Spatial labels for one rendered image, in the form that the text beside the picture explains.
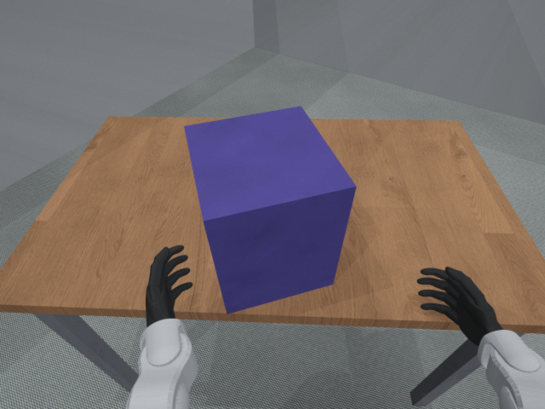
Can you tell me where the table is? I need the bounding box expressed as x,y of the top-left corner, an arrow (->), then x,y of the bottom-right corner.
0,116 -> 545,406

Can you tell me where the carton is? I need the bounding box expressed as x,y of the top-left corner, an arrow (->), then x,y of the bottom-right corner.
184,106 -> 356,314

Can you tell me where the right robot forearm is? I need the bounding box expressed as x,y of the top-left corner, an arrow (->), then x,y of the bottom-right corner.
478,330 -> 545,409

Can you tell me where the left robot hand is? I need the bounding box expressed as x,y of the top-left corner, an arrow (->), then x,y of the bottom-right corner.
146,245 -> 192,327

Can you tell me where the right robot hand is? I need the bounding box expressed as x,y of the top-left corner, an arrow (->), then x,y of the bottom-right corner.
417,267 -> 503,346

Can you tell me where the left robot forearm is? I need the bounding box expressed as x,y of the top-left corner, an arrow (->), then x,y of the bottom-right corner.
125,319 -> 198,409

